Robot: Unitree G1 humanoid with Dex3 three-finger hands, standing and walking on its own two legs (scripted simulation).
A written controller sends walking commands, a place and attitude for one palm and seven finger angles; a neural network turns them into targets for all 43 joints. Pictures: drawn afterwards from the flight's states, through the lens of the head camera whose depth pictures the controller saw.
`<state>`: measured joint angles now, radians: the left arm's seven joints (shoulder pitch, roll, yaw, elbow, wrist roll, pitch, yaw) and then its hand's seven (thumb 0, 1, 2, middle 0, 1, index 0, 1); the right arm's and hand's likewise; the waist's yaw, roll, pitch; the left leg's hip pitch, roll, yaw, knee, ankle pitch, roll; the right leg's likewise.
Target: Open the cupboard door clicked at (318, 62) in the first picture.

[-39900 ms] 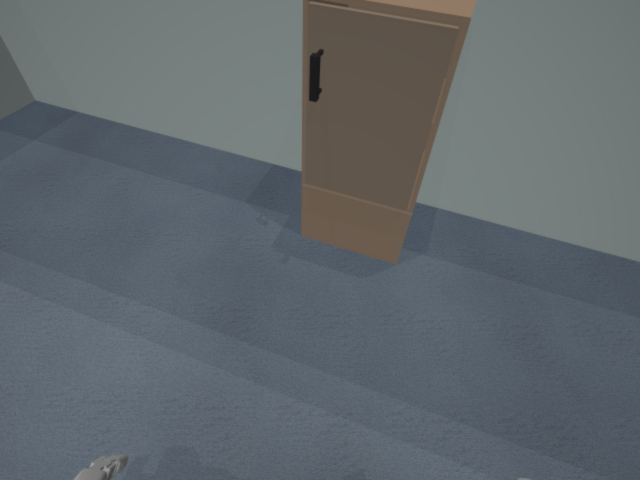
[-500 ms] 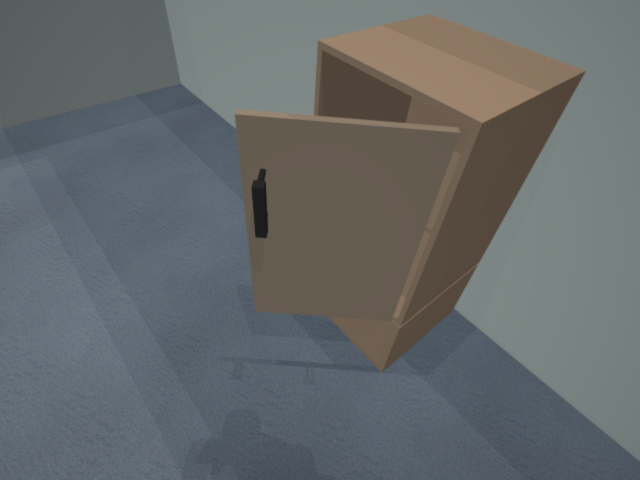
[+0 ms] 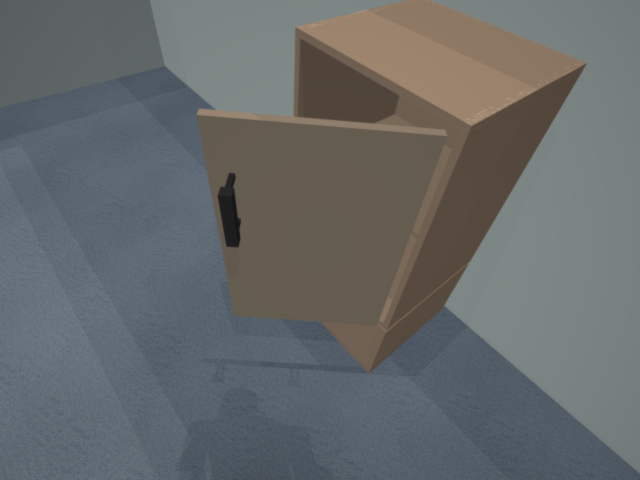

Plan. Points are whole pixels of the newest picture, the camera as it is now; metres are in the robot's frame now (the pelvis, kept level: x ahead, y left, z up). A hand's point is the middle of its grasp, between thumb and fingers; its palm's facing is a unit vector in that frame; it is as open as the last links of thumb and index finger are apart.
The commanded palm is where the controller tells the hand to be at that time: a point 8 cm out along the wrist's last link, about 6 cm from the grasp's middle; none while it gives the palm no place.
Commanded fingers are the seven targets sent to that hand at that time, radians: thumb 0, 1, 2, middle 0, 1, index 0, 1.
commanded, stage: come to a stop and stand still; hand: left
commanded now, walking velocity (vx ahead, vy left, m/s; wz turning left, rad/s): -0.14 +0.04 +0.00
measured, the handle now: (232, 210) +0.54 +0.19 -0.02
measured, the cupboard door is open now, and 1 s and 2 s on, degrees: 47 47 47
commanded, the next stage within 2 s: look again from close up in 0.96 s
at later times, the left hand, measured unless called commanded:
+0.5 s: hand out of the picture -0.01 +0.23 -0.17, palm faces +0.02 -0.97 -0.25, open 7.3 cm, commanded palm none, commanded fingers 0.00 0.90 0.90 -0.20 -0.30 -0.20 -0.30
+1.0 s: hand out of the picture -0.12 +0.20 -0.18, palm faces +0.05 -0.99 -0.16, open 7.3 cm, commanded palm none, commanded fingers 0.00 0.90 0.90 -0.20 -0.30 -0.20 -0.30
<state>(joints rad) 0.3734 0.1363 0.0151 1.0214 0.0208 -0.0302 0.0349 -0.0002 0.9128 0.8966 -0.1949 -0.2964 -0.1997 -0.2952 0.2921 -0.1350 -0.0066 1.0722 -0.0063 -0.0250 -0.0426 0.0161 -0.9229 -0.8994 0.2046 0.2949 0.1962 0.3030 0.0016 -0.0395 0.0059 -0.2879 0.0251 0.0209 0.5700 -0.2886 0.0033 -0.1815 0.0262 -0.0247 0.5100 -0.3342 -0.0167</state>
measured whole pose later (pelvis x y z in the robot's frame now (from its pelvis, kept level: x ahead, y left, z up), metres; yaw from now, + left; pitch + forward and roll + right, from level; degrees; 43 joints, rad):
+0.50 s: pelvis -0.06 +0.03 +0.00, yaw +0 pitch -2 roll -1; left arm 0.29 0.21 0.00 0.93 0.03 0.02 0.04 0.00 0.91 0.90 -0.20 -0.30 -0.20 -0.30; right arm 0.24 -0.18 -0.01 0.95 -0.02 0.02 0.00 0.01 -0.92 -0.90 0.20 0.29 0.20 0.30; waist -0.01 0.01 0.01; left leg -0.33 -0.02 0.04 0.56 -0.20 0.05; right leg -0.25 -0.01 0.00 0.57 -0.31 0.00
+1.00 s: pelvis -0.09 +0.03 +0.00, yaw +2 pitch -2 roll -1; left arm 0.38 0.19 -0.01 1.05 0.02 0.00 0.02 0.00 0.91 0.90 -0.20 -0.30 -0.20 -0.30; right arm 0.28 -0.18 -0.01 1.06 -0.01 0.00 0.00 0.01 -0.90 -0.90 0.20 0.29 0.20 0.30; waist 0.01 -0.03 0.00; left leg -0.33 -0.03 0.02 0.48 -0.16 0.04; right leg -0.25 0.01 0.01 0.50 -0.25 0.00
